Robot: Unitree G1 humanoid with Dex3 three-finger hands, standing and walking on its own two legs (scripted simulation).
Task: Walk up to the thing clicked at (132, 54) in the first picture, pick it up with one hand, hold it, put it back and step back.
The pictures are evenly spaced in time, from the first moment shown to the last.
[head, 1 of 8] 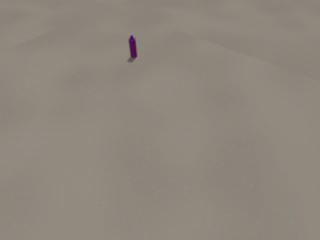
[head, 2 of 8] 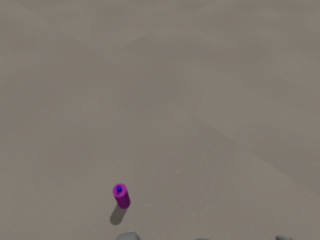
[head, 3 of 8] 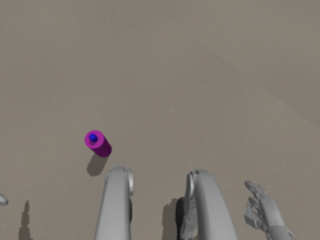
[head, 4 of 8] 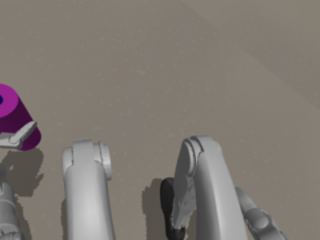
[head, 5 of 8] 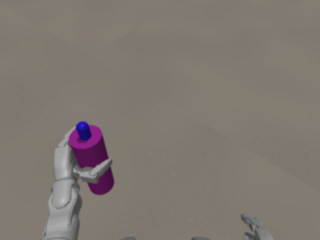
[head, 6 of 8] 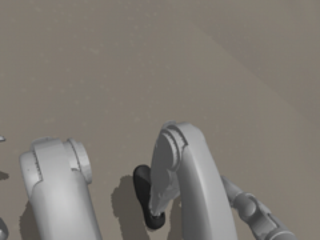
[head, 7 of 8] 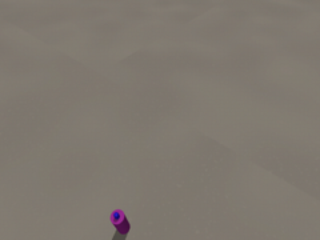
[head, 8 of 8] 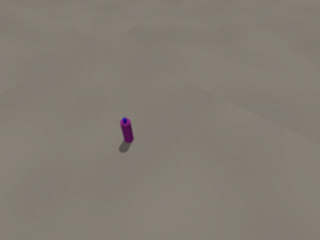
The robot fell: no
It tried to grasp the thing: yes
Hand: left
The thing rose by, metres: 0.64
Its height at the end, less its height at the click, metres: +0.00
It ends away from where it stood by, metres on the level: 0.03
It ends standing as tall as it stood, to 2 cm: yes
